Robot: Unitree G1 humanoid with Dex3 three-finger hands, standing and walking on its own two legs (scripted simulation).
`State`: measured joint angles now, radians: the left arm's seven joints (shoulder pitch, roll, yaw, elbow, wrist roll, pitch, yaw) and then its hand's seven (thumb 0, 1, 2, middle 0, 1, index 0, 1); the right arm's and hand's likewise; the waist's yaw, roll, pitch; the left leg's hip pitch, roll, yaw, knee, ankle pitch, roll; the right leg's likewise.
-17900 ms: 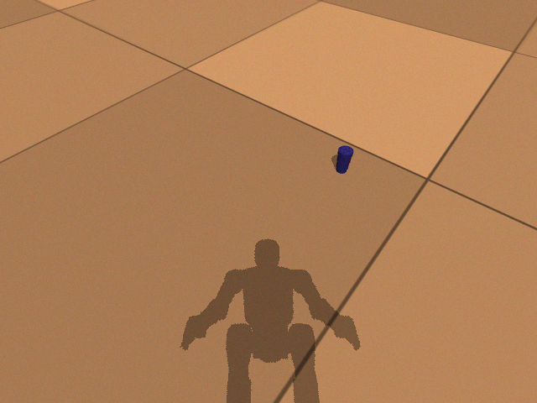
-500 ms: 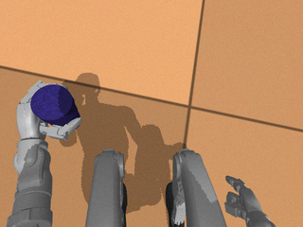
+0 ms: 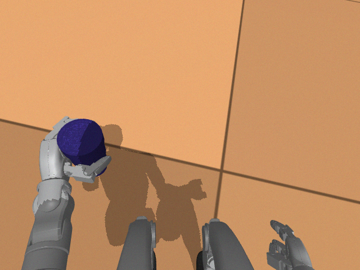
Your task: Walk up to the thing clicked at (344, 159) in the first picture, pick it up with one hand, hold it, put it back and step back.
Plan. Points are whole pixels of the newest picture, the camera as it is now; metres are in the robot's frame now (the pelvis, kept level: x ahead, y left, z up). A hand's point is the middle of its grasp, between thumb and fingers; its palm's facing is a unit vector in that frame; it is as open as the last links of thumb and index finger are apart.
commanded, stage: lift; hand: left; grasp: from the side
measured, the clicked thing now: (88, 152) +0.36 +0.21 +0.01
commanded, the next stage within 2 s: hold in 1.12 s
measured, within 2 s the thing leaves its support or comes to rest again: neither
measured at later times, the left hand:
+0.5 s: hand (83, 124) +0.37 +0.19 +0.11, palm faces +0.15 -0.99 -0.04, open 9.9 cm
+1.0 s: hand (89, 105) +0.39 +0.17 +0.14, palm faces +0.16 -0.99 -0.02, open 9.9 cm
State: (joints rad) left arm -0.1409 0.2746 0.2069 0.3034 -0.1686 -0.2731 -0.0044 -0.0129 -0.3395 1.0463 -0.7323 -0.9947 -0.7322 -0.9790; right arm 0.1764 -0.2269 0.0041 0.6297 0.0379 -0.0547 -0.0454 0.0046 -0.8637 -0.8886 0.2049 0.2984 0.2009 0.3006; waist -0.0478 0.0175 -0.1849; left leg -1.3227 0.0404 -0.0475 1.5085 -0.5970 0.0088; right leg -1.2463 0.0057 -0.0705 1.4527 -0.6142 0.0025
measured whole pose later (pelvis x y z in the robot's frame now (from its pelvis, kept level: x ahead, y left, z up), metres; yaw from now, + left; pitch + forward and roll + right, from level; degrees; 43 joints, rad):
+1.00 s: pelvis +0.05 -0.01 +0.11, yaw +2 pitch +12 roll -2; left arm -0.16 0.20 0.15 0.45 -0.15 -0.33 -0.01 -0.01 -0.34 1.05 -0.73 -1.00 -0.73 -0.98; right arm 0.24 -0.22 0.00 0.69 0.00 -0.04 -0.04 0.01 -0.89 -0.90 0.20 0.30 0.20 0.30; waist -0.04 0.01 -0.07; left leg -0.71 0.03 -0.01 0.96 -0.45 0.00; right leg -0.65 0.01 -0.05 0.92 -0.47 0.00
